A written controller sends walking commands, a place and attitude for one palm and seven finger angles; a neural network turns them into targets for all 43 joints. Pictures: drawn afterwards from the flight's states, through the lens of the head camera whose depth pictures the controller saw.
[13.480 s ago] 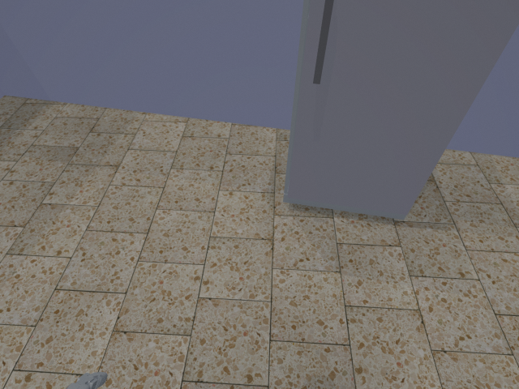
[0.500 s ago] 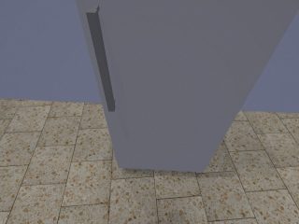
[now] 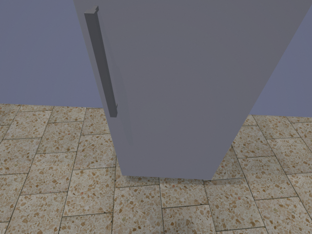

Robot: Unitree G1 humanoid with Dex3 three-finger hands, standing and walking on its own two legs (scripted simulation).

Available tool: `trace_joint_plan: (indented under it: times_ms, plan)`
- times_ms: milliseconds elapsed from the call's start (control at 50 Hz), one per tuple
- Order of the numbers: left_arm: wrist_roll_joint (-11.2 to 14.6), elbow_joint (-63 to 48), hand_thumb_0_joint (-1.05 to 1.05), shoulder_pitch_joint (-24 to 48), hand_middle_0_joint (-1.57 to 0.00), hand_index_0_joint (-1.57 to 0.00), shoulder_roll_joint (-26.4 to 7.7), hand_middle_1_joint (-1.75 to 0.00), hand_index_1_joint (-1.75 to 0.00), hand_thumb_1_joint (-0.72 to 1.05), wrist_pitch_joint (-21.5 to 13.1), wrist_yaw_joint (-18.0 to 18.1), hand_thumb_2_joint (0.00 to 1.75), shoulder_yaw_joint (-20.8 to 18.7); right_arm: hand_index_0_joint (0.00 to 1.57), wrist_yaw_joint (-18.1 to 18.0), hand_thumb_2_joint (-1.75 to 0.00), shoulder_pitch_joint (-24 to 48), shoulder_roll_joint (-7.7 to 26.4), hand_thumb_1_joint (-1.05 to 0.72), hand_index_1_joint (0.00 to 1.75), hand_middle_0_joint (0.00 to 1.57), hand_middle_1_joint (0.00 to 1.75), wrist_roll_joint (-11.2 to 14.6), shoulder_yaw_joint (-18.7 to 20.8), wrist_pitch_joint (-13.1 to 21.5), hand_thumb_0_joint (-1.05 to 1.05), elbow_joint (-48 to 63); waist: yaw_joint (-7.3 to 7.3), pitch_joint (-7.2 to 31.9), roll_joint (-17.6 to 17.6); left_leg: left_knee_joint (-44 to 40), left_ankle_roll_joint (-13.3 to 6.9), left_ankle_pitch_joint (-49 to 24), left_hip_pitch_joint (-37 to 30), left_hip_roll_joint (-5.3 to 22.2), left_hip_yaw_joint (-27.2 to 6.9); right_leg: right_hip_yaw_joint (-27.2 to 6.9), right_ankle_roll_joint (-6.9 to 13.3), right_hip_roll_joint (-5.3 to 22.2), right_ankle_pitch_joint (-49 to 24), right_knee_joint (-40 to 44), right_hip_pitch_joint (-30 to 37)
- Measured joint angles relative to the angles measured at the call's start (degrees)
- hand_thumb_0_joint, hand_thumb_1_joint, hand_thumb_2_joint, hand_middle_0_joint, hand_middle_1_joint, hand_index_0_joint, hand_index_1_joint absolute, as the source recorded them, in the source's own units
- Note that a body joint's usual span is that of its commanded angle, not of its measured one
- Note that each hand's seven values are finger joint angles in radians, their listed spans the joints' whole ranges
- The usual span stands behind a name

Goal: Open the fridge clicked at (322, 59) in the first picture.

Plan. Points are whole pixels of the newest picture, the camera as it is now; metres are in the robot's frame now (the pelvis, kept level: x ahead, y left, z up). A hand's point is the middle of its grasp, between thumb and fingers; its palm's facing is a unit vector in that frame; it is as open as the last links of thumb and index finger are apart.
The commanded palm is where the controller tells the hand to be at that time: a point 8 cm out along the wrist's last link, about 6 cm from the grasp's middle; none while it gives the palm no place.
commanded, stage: look again from close up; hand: left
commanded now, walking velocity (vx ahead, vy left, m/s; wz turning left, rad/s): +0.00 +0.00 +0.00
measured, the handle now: (106, 71) +0.53 +0.19 +0.13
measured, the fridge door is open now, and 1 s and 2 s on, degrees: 0 0 0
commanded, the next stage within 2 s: raise the hand to about handle height in 0.14 s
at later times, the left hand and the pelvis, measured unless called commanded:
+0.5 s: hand (88, 190) +0.21 +0.18 +0.02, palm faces +0.17 -0.98 -0.05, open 7.8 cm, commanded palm +0.11 +0.24 -0.04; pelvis -0.01 +0.00 -0.02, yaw +0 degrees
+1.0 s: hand (77, 192) +0.21 +0.21 +0.01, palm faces -0.09 -0.99 -0.07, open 10.6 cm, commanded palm +0.16 +0.28 +0.03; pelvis -0.01 +0.02 -0.05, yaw +2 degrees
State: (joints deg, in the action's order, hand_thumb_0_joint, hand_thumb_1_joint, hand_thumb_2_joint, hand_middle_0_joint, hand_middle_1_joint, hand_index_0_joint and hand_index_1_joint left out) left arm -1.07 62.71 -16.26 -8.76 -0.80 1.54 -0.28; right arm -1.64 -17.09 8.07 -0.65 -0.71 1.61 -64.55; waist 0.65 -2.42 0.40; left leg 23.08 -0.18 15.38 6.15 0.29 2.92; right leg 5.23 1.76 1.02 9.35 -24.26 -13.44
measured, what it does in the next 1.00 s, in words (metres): lowers itself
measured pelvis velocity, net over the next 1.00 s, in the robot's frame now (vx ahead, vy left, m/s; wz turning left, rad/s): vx -0.01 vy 0.02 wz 0.03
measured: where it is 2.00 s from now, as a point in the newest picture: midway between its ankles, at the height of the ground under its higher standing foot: outside the picture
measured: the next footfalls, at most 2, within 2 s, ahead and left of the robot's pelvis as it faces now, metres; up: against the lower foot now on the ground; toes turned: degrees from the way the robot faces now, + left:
none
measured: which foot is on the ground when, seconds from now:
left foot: down 0.00-1.00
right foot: down 0.00-1.00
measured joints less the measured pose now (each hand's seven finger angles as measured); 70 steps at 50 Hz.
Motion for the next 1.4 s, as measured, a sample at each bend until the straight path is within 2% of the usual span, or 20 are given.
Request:
trace_joint_plan:
  times_ms: [260,300,380,440,480,540,580,620,660,720,800,840,880,920,980,1020,1060,1180,1260,1400]
  plan:
    - [0.0,0.0,0.0,0.2,-0.2,-0.2,-0.2,-0.3,-0.3,0.9,-0.5,0.4,0.9,0.2,0.2,0.2,-0.9,0.2,0.6,-0.91,0.3,0.2,0.29,0.1,0.0,-0.1,0.0,0.2,0.11,0.1,-0.1,1.1,0.3,0.5,0.6,0.6,-0.2,0.2,0.2,-0.5,0.1,-0.1,-0.1]
    - [4.7,-19.2,0.02,-5.9,-0.2,-0.2,-0.4,-0.3,-0.3,0.92,4.3,1.5,0.9,-0.8,0.2,-0.9,-0.9,-1.5,1.4,-0.91,0.3,0.2,0.29,1.5,-0.7,2.6,0.0,5.2,0.47,-0.6,-0.4,2.2,0.2,1.2,0.6,0.5,0.4,-0.3,0.2,-0.5,0.5,-1.5,-0.5]
    - [9.1,-43.4,0.03,-10.0,-0.21,-0.2,-0.4,-0.32,-0.32,0.91,-1.1,5.0,0.89,-1.0,0.2,-2.8,-0.9,-2.5,4.3,-0.91,0.3,0.2,0.29,3.3,0.0,10.8,0.01,12.3,-0.43,2.7,-3.1,4.3,-0.3,2.1,2.4,-0.4,-0.3,0.2,-0.3,0.8,2.1,-4.1,-2.1]
    - [10.5,-51.2,0.02,-6.2,-0.2,-0.2,-0.5,-0.34,-0.34,0.86,-9.1,2.9,0.87,-2.9,0.2,-2.6,-0.9,0.5,5.6,-0.91,0.3,0.2,0.29,2.7,0.8,14.1,0.01,17.9,-1.71,4.9,-3.6,8.8,-0.6,3.5,7.0,-0.9,-0.7,0.2,-0.6,1.4,3.9,-8.4,-6.5]
    - [11.8,-52.9,0.02,-3.6,-0.21,-0.2,-0.5,-0.36,-0.37,0.82,-15.9,-1.1,0.86,-4.7,0.2,-1.6,-0.9,2.9,5.7,-0.91,0.3,0.2,0.29,2.3,1.5,15.3,0.01,22.1,-1.84,6.3,-2.5,12.8,-0.5,5.0,11.3,-0.9,-0.2,-0.5,-0.4,1.4,5.1,-12.5,-11.2]
    - [14.3,-54.6,0.01,-3.9,-0.21,-0.21,-0.1,-0.4,-0.4,0.76,-25.7,-9.9,0.83,-6.4,0.2,0.7,-0.9,6.2,5.9,-0.91,0.3,0.2,0.29,1.7,2.5,15.6,0.01,28.2,-1.87,7.2,-0.3,19.5,-0.2,8.1,17.2,-0.2,0.6,-1.3,0.1,1.0,7.3,-18.9,-17.4]
    - [14.8,-54.8,0.01,-6.0,-0.21,-0.21,-0.1,-0.43,-0.43,0.71,-29.0,-15.7,0.81,-6.9,0.2,1.6,-0.9,7.7,6.7,-0.91,0.3,0.2,0.29,1.8,3.0,15.1,0.01,32.2,-1.67,7.2,0.6,23.6,-0.1,9.2,20.4,0.2,0.5,-1.4,0.3,0.8,9.0,-22.7,-20.5]
    - [14.8,-55.3,0.01,-9.2,-0.22,-0.22,-0.7,-0.46,-0.46,0.66,-28.3,-18.7,0.79,-7.1,0.2,1.6,-0.9,8.4,7.6,-0.91,0.3,0.2,0.29,2.1,3.6,14.1,0.01,35.2,-0.93,7.4,1.7,27.0,-0.2,11.4,23.1,0.3,0.4,-1.4,0.3,0.9,10.4,-25.8,-23.3]
    - [15.2,-56.5,0.01,-12.4,-0.23,-0.22,-1.3,-0.49,-0.49,0.61,-26.1,-19.3,0.78,-7.4,0.2,1.0,-0.9,8.5,8.2,-0.91,0.3,0.2,0.29,2.3,4.2,13.0,0.01,37.3,0.09,7.4,2.5,29.5,-0.2,12.9,25.3,0.3,0.0,-1.0,0.4,1.0,11.5,-27.9,-25.2]
    - [15.1,-59.9,0.01,-16.2,-0.23,-0.23,-1.8,-0.53,-0.53,0.54,-24.3,-16.5,0.75,-8.8,0.2,0.1,-0.9,7.9,8.4,-0.91,0.3,0.2,0.29,2.1,4.6,12.4,0.01,38.7,1.64,6.8,2.3,32.1,-0.1,14.1,27.4,0.4,-1.5,0.4,0.3,1.1,12.4,-29.2,-26.2]
    - [15.2,-66.6,0.02,-16.3,-0.24,-0.23,-2.9,-0.59,-0.59,0.44,-27.3,-13.9,0.71,-10.3,0.19,-0.5,-0.9,6.9,7.5,-0.91,0.3,0.2,0.29,1.6,2.7,12.6,0.01,37.1,2.86,6.5,0.8,35.0,-0.4,15.2,29.9,0.4,-3.7,2.5,0.2,1.4,13.1,-30.1,-26.9]
    - [15.7,-68.5,0.02,-13.4,-0.24,-0.23,-3.5,-0.62,-0.62,0.4,-28.6,-15.1,0.69,-10.2,0.2,-0.6,-0.9,6.8,6.7,-0.91,0.3,0.2,0.29,1.6,1.0,12.9,0.01,35.5,2.82,6.2,-0.4,36.1,-0.6,15.6,30.8,0.4,-4.4,3.2,0.0,1.5,13.2,-30.3,-27.1]
    - [16.0,-69.0,0.01,-9.3,-0.24,-0.23,-4.4,-0.65,-0.65,0.35,-27.6,-17.6,0.67,-9.7,0.2,-0.8,-0.9,6.7,5.7,-0.91,0.3,0.2,0.29,2.0,-0.7,12.8,0.01,34.2,2.39,5.8,-1.7,36.5,-0.8,15.7,31.1,0.4,-4.6,3.5,-0.2,1.5,13.0,-30.1,-27.1]
    - [16.0,-68.5,0.01,-5.8,-0.24,-0.24,-5.5,-0.68,-0.68,0.3,-24.0,-20.2,0.65,-9.2,0.2,-1.0,-0.9,6.1,4.3,-0.91,0.3,0.2,0.29,2.5,-2.1,12.4,0.01,33.2,1.58,5.9,-2.4,35.8,-1.0,15.3,30.8,0.3,-4.2,3.0,-0.6,1.5,12.5,-29.3,-26.9]
    - [16.9,-66.8,0.01,-3.7,-0.25,-0.25,-6.9,-0.72,-0.73,0.23,-15.5,-22.4,0.62,-9.7,0.2,-1.3,-0.9,4.4,2.5,-0.91,0.3,0.2,0.3,3.2,-3.3,11.3,0.01,32.8,-0.01,6.3,-2.9,32.8,-1.4,14.4,28.6,0.2,-2.7,1.6,-1.0,1.4,11.5,-27.1,-25.6]
    - [18.0,-67.0,0.01,-4.5,-0.25,-0.25,-7.1,-0.75,-0.76,0.19,-10.8,-21.7,0.6,-10.9,0.2,-1.5,-0.9,2.8,2.0,-0.91,0.3,0.2,0.3,3.3,-3.4,10.8,0.01,32.9,-0.91,6.7,-3.0,30.4,-1.7,13.7,26.7,0.0,-1.7,0.6,-1.3,1.3,10.8,-25.3,-24.2]
    - [19.1,-68.2,0.01,-6.0,-0.26,-0.26,-6.9,-0.78,-0.79,0.14,-8.6,-19.9,0.58,-12.6,0.2,-1.8,-0.9,1.4,1.9,-0.9,0.3,0.21,0.3,3.2,-3.0,10.8,0.01,33.0,-1.2,6.9,-2.7,28.2,-1.8,13.1,24.7,0.0,-1.0,-0.1,-1.5,1.2,10.3,-23.7,-22.7]
    - [18.7,-71.5,0.01,-7.7,-0.27,-0.26,-6.6,-0.87,-0.88,0.0,-12.0,-15.4,0.52,-16.3,0.2,-1.5,-0.9,-0.8,4.8,-0.91,0.3,0.2,0.3,2.9,-1.4,12.4,0.01,32.2,0.09,6.6,-2.1,25.9,-2.0,12.4,22.1,-0.4,-1.3,0.2,-1.9,1.5,9.8,-21.3,-19.8]
    - [18.1,-69.5,0.0,-4.8,-0.27,-0.27,-7.3,-0.93,-0.94,-0.09,-12.4,-17.8,0.48,-15.6,0.2,-2.1,-0.9,0.2,7.4,-0.91,0.3,0.2,0.3,3.2,-1.2,13.7,0.01,31.3,0.71,5.9,-2.4,25.6,-2.2,12.2,21.4,-0.7,-2.0,0.9,-2.1,1.8,9.6,-20.4,-18.5]
    - [19.2,-65.0,0.0,1.4,-0.29,-0.28,-11.0,-1.04,-1.04,-0.26,-7.7,-21.6,0.41,-17.0,0.2,-3.9,-0.9,2.7,7.7,-0.91,0.3,0.2,0.3,3.6,-1.9,14.8,0.01,31.4,0.67,5.5,-2.0,21.8,-2.0,10.9,16.5,-0.5,-2.0,0.9,-1.9,1.4,8.5,-16.9,-13.8]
